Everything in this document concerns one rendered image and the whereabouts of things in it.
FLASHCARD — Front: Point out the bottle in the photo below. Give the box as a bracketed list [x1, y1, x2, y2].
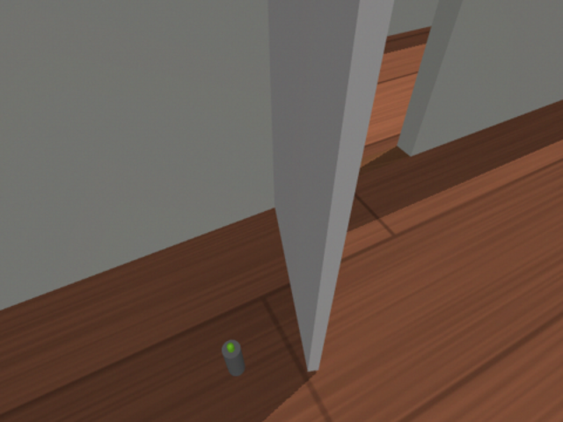
[222, 339, 245, 376]

